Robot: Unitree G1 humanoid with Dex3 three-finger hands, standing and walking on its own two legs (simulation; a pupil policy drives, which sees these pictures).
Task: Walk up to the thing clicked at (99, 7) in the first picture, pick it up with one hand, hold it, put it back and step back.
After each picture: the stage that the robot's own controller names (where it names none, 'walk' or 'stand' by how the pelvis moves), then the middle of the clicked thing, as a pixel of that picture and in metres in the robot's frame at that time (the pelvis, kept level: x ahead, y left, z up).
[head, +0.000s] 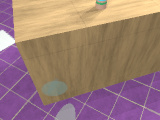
stand; out of the picture +0.96 -0.10 +0.08
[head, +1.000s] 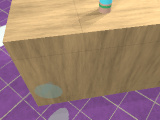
rise first; out of the picture +0.85 -0.08 +0.11
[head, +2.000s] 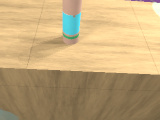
sink last; (71, 15) +0.57 +0.09 +0.12
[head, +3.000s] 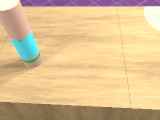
stand; (22, 37) +0.44 +0.23 +0.13
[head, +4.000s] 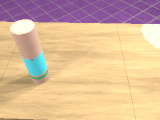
stand; (33, 56) +0.41 +0.20 +0.08
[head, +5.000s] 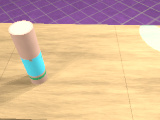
stand; (31, 56) +0.42 +0.21 +0.08
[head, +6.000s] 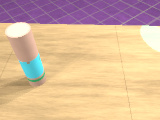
stand; (29, 58) +0.41 +0.21 +0.08
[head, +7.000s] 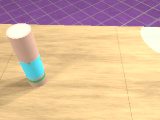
stand; (30, 59) +0.41 +0.21 +0.08
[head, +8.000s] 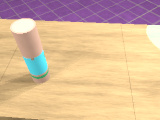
rise first; (33, 55) +0.41 +0.21 +0.09
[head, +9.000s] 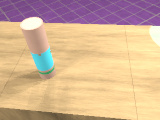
go down; (40, 52) +0.44 +0.20 +0.09
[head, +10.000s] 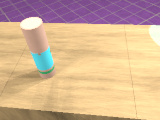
go down; (40, 51) +0.44 +0.21 +0.09
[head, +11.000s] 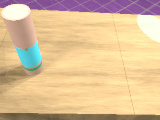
go down; (26, 45) +0.44 +0.18 +0.10
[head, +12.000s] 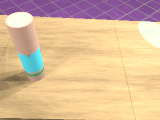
go down; (29, 51) +0.42 +0.18 +0.10
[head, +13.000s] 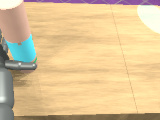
close; (19, 39) +0.42 +0.19 +0.13
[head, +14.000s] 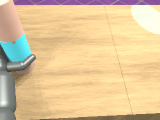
lift; (13, 39) +0.43 +0.20 +0.14
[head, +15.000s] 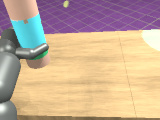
lift; (27, 23) +0.36 +0.16 +0.30
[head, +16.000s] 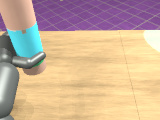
hold; (23, 31) +0.34 +0.17 +0.27
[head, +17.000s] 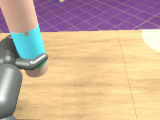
hold; (26, 34) +0.35 +0.16 +0.26
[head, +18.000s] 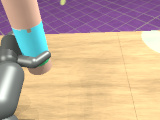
crouch; (29, 30) +0.33 +0.15 +0.29
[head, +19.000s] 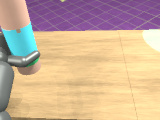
crouch; (18, 31) +0.35 +0.18 +0.27
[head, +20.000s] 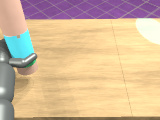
lower; (17, 37) +0.43 +0.20 +0.17
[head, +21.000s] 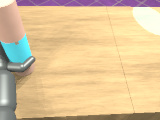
lower; (14, 41) +0.43 +0.20 +0.13
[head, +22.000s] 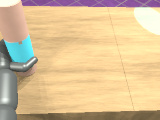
lower; (18, 41) +0.43 +0.20 +0.13
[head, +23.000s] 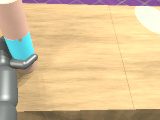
lower; (18, 38) +0.43 +0.19 +0.14
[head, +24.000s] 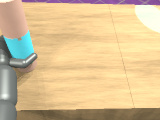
lower; (17, 37) +0.44 +0.19 +0.14
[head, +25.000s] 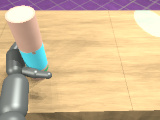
withdraw; (32, 49) +0.41 +0.16 +0.13
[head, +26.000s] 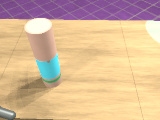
sink last; (46, 58) +0.39 +0.15 +0.11
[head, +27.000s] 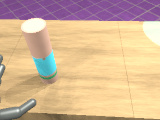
stand; (43, 55) +0.41 +0.17 +0.10
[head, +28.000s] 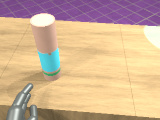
stand; (48, 51) +0.42 +0.16 +0.11
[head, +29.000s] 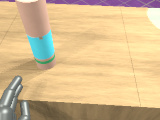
stand; (39, 35) +0.42 +0.16 +0.17
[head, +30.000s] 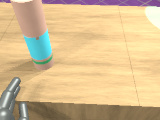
stand; (36, 35) +0.42 +0.17 +0.17
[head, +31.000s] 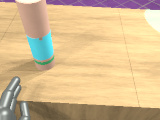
walk; (39, 36) +0.42 +0.16 +0.17
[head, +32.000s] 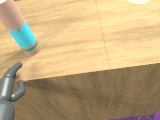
walk; (18, 28) +0.54 +0.21 +0.11
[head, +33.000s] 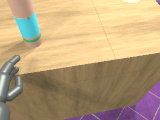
stand; (25, 17) +0.55 +0.20 +0.11
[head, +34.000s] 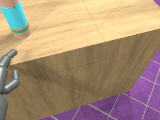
walk; (11, 7) +0.58 +0.25 +0.12
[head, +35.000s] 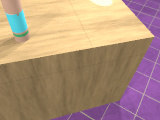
stand; (15, 14) +0.62 +0.33 +0.09
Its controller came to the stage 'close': yes
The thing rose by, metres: 0.21
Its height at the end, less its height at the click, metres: +0.00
